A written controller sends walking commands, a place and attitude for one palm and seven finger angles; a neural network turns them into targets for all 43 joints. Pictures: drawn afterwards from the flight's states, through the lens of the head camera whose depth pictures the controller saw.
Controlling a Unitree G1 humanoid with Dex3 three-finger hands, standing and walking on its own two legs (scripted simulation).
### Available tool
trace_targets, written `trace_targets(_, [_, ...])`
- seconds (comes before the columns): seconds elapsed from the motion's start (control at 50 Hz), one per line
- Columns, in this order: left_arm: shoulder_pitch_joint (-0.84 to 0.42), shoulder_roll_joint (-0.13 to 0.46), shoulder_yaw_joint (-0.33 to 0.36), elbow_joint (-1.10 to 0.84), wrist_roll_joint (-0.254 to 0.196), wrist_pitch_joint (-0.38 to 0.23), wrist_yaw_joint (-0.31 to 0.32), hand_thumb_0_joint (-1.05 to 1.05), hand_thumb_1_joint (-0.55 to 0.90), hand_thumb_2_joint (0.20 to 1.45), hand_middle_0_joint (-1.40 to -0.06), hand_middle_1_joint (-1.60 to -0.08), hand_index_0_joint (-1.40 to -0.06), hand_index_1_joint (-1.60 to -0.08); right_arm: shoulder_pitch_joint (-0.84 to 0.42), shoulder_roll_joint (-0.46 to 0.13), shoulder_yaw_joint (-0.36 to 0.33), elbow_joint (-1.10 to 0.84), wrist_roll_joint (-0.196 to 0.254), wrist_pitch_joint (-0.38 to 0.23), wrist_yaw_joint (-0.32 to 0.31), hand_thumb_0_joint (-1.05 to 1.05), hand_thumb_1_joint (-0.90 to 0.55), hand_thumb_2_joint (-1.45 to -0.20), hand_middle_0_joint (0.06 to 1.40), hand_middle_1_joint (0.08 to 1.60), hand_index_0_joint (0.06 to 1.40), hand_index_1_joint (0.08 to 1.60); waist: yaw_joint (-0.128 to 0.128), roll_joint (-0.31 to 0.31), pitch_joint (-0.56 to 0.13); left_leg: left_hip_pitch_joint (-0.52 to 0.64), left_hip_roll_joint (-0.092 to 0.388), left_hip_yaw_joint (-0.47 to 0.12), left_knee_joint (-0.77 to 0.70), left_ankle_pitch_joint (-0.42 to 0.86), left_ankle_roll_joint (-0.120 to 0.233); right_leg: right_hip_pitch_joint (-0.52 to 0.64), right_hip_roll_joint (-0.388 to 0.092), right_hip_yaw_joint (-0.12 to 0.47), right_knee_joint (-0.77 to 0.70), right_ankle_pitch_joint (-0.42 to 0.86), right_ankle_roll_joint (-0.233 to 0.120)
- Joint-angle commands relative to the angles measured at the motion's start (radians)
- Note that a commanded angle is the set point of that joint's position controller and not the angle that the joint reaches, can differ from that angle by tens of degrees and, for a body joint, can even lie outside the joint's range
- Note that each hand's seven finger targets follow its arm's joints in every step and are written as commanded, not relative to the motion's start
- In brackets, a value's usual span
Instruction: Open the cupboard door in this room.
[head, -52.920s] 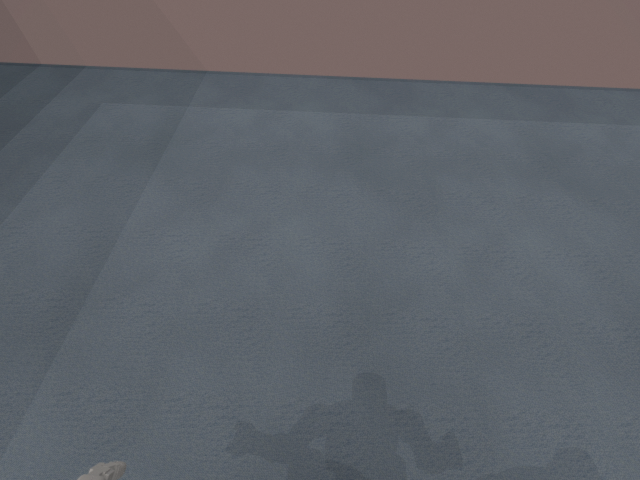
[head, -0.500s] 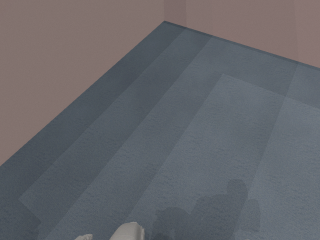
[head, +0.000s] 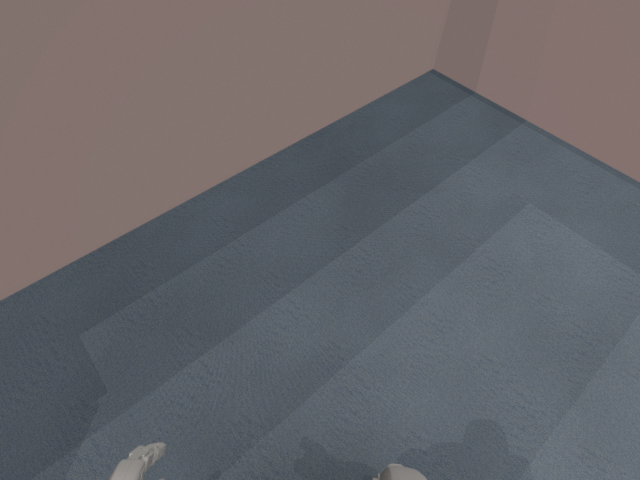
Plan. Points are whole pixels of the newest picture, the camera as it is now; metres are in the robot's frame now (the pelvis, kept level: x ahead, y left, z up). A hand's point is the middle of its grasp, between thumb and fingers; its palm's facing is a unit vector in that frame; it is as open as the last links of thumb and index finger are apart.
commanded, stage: turn to face it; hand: left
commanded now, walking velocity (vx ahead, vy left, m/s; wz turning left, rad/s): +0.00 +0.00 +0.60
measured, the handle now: out of the picture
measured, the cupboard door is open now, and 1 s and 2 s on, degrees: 40 40 40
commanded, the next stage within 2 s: none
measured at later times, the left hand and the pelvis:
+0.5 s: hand out of the picture -0.02 +0.20 -0.19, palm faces +0.37 -0.90 -0.24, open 7.4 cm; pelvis +0.01 -0.01 -0.01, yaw +21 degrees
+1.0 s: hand out of the picture +0.01 +0.18 -0.14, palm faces +0.57 -0.77 -0.29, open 7.4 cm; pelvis +0.04 -0.04 +0.00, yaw +37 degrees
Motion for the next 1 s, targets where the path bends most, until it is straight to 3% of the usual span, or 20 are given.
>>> trace_targets(0.0, [0.11, 0.076, 0.024, -0.061, -0.008, -0.038, 0.003, 0.0, 0.9, 0.9, -0.2, -0.3, -0.2, -0.3, -0.056, -0.2, -0.056, -0.09, 0.003, -0.013, -0.016, 0.0, -0.9, -0.9, 0.2, 0.3, 0.2, 0.3, 0.043, 0.165, -0.14, -0.025, 0.182, -0.227, -0.041, 0.396, 0.103, 0.236, 0.055, -0.051, -0.304, 0.146, -0.012])
trace_targets(0.02, [0.155, 0.113, 0.032, -0.05, -0.004, -0.05, 0.008, 0.0, 0.9, 0.9, -0.2, -0.3, -0.2, -0.3, -0.055, -0.171, -0.054, -0.095, 0.011, -0.015, -0.012, 0.0, -0.9, -0.9, 0.2, 0.3, 0.2, 0.3, 0.065, 0.07, -0.156, -0.111, 0.127, -0.194, 0.043, 0.267, 0.053, 0.37, -0.009, 0.0, -0.446, 0.245, -0.027])
trace_targets(0.04, [0.19, 0.21, 0.053, -0.044, 0.015, -0.061, 0.02, 0.0, 0.9, 0.9, -0.2, -0.3, -0.2, -0.3, -0.031, -0.1, -0.046, -0.109, 0.021, -0.017, -0.005, 0.0, -0.9, -0.9, 0.2, 0.3, 0.2, 0.3, 0.074, -0.224, -0.187, -0.299, -0.022, -0.036, 0.276, -0.091, -0.029, 0.505, -0.283, 0.272, -0.528, 0.378, -0.119])
trace_targets(0.06, [0.18, 0.248, 0.048, -0.057, 0.011, -0.055, 0.021, 0.0, 0.9, 0.9, -0.2, -0.3, -0.2, -0.3, -0.034, -0.106, -0.049, -0.122, 0.017, -0.011, -0.002, 0.0, -0.9, -0.9, 0.2, 0.3, 0.2, 0.3, 0.075, -0.289, -0.161, -0.308, -0.049, -0.001, 0.525, -0.38, -0.05, 0.394, -0.463, 0.354, -0.541, 0.496, -0.23])
trace_targets(0.08, [0.142, 0.192, 0.042, -0.057, 0.006, -0.06, 0.029, 0.0, 0.9, 0.9, -0.2, -0.3, -0.2, -0.3, -0.041, -0.119, -0.05, -0.1, 0.008, 0.002, -0.004, 0.0, -0.9, -0.9, 0.2, 0.3, 0.2, 0.3, 0.058, -0.303, -0.143, -0.318, 0.001, -0.051, 0.68, -0.343, -0.044, 0.33, -0.425, 0.338, -0.539, 0.476, -0.254])
trace_targets(0.14, [0.026, 0.115, 0.016, -0.083, 0.002, -0.057, 0.025, 0.0, 0.9, 0.9, -0.2, -0.3, -0.2, -0.3, -0.026, -0.085, -0.042, -0.059, 0.007, 0.02, 0.016, 0.0, -0.9, -0.9, 0.2, 0.3, 0.2, 0.3, -0.009, -0.203, -0.083, -0.304, 0.044, -0.003, 0.773, -0.143, -0.073, 0.255, -0.27, 0.049, -0.505, 0.485, -0.185])
trace_targets(0.32, [0.148, 0.179, 0.046, -0.03, 0.013, -0.056, 0.021, 0.0, 0.9, 0.9, -0.2, -0.3, -0.2, -0.3, -0.116, -0.043, -0.015, -0.08, 0.017, 0.007, 0.025, 0.0, -0.9, -0.9, 0.2, 0.3, 0.2, 0.3, 0.058, -0.217, -0.118, -0.178, 0.033, 0.141, 0.264, -0.207, -0.069, 0.405, -0.319, -0.083, -0.405, 0.709, -0.192])
trace_targets(0.4, [0.122, 0.183, 0.053, -0.029, 0.001, -0.049, 0.009, 0.0, 0.9, 0.9, -0.2, -0.3, -0.2, -0.3, -0.012, -0.091, -0.028, -0.067, 0.011, -0.007, 0.022, 0.0, -0.9, -0.9, 0.2, 0.3, 0.2, 0.3, -0.012, -0.159, -0.162, 0.08, 0.018, 0.162, -0.048, 0.028, -0.037, 0.283, -0.293, -0.173, -0.227, 0.615, -0.107])
trace_targets(0.42, [0.117, 0.143, 0.051, -0.052, -0.006, -0.043, 0.004, 0.0, 0.9, 0.9, -0.2, -0.3, -0.2, -0.3, 0.059, -0.18, -0.051, -0.055, 0.003, -0.017, 0.017, 0.0, -0.9, -0.9, 0.2, 0.3, 0.2, 0.3, -0.055, 0.043, -0.222, 0.268, 0.174, -0.04, -0.117, 0.246, 0.033, 0.093, -0.219, -0.215, -0.031, 0.363, -0.048])
trace_targets(0.44, [0.064, 0.068, 0.024, -0.105, -0.01, -0.038, -0.003, 0.0, 0.9, 0.9, -0.2, -0.3, -0.2, -0.3, 0.133, -0.292, -0.078, -0.05, -0.003, -0.016, 0.007, 0.0, -0.9, -0.9, 0.2, 0.3, 0.2, 0.3, -0.099, 0.337, -0.223, 0.349, 0.439, -0.393, -0.15, 0.666, 0.199, -0.172, -0.076, -0.184, 0.193, -0.279, 0.015])
trace_targets(0.46, [-0.009, 0.09, 0.018, -0.129, 0.005, -0.022, 0.01, 0.0, 0.9, 0.9, -0.2, -0.3, -0.2, -0.3, 0.173, -0.285, -0.071, -0.027, 0.001, -0.01, -0.002, 0.0, -0.9, -0.9, 0.2, 0.3, 0.2, 0.3, -0.109, 0.216, -0.212, 0.304, 0.461, -0.358, -0.13, 0.633, 0.241, -0.188, -0.079, -0.056, 0.285, -0.274, -0.004])
trace_targets(0.52, [0.004, 0.081, 0.028, -0.065, 0.0, -0.018, 0.004, 0.0, 0.9, 0.9, -0.2, -0.3, -0.2, -0.3, 0.029, -0.215, -0.051, -0.066, -0.002, -0.02, -0.027, 0.0, -0.9, -0.9, 0.2, 0.3, 0.2, 0.3, -0.035, 0.178, -0.139, 0.179, 0.308, -0.216, -0.151, 0.546, 0.175, -0.184, -0.065, 0.013, 0.353, -0.061, 0.004])
trace_targets(0.58, [0.055, 0.083, 0.028, -0.038, 0.0, -0.013, -0.002, 0.0, 0.9, 0.9, -0.2, -0.3, -0.2, -0.3, -0.005, -0.197, -0.039, -0.074, 0.001, -0.029, -0.026, 0.0, -0.9, -0.9, 0.2, 0.3, 0.2, 0.3, 0.001, 0.117, -0.139, 0.158, 0.253, -0.153, -0.16, 0.516, 0.148, -0.127, -0.044, 0.009, 0.286, 0.008, 0.009])
trace_targets(0.72, [0.011, 0.07, 0.022, -0.072, -0.004, -0.014, 0.001, 0.0, 0.9, 0.9, -0.2, -0.3, -0.2, -0.3, 0.003, -0.203, -0.049, -0.071, -0.005, -0.018, -0.018, 0.0, -0.9, -0.9, 0.2, 0.3, 0.2, 0.3, -0.01, 0.15, -0.102, 0.083, 0.23, -0.235, -0.162, 0.376, 0.153, -0.014, 0.012, -0.011, 0.026, -0.014, 0.002])
trace_targets(0.82, [0.12, 0.084, 0.029, -0.054, -0.01, -0.038, 0.009, 0.0, 0.9, 0.9, -0.2, -0.3, -0.2, -0.3, -0.053, -0.187, -0.054, -0.09, 0.005, -0.009, -0.017, 0.0, -0.9, -0.9, 0.2, 0.3, 0.2, 0.3, 0.047, 0.13, -0.135, -0.069, 0.162, -0.277, -0.045, 0.327, 0.098, 0.294, 0.05, -0.034, -0.354, 0.168, -0.025])
trace_targets(0.84, [0.159, 0.134, 0.04, -0.049, -0.001, -0.049, 0.017, 0.0, 0.9, 0.9, -0.2, -0.3, -0.2, -0.3, -0.043, -0.144, -0.051, -0.098, 0.014, -0.01, -0.012, 0.0, -0.9, -0.9, 0.2, 0.3, 0.2, 0.3, 0.066, -0.009, -0.153, -0.193, 0.09, -0.222, 0.073, 0.161, 0.042, 0.44, -0.072, 0.083, -0.495, 0.205, -0.057])
trace_targets(0.86, [0.177, 0.224, 0.056, -0.05, 0.015, -0.058, 0.024, 0.0, 0.9, 0.9, -0.2, -0.3, -0.2, -0.3, -0.033, -0.082, -0.044, -0.116, 0.021, -0.013, -0.005, 0.0, -0.9, -0.9, 0.2, 0.3, 0.2, 0.3, 0.073, -0.291, -0.156, -0.345, -0.076, -0.019, 0.328, -0.248, -0.047, 0.506, -0.355, 0.35, -0.565, 0.339, -0.177])
trace_targets(0.88, [0.159, 0.218, 0.046, -0.054, 0.007, -0.055, 0.026, 0.0, 0.9, 0.9, -0.2, -0.3, -0.2, -0.3, -0.047, -0.121, -0.052, -0.111, 0.01, -0.004, -0.004, 0.0, -0.9, -0.9, 0.2, 0.3, 0.2, 0.3, 0.069, -0.267, -0.134, -0.326, -0.033, -0.036, 0.568, -0.356, -0.044, 0.368, -0.446, 0.356, -0.563, 0.382, -0.255])
trace_targets(0.94, [0.019, 0.114, 0.019, -0.082, 0.001, -0.056, 0.026, 0.0, 0.9, 0.9, -0.2, -0.3, -0.2, -0.3, -0.026, -0.098, -0.047, -0.059, 0.004, 0.018, 0.013, 0.0, -0.9, -0.9, 0.2, 0.3, 0.2, 0.3, -0.01, -0.176, -0.07, -0.32, 0.032, -0.024, 0.771, -0.153, -0.067, 0.268, -0.276, 0.108, -0.523, 0.426, -0.207])
trace_targets(0.98, [0.029, 0.102, 0.017, -0.082, 0.004, -0.061, 0.027, 0.0, 0.9, 0.9, -0.2, -0.3, -0.2, -0.3, -0.026, -0.075, -0.038, -0.05, 0.007, 0.021, 0.021, 0.0, -0.9, -0.9, 0.2, 0.3, 0.2, 0.3, -0.009, -0.184, -0.079, -0.303, 0.038, 0.012, 0.698, -0.123, -0.08, 0.299, -0.249, 0.012, -0.505, 0.531, -0.181])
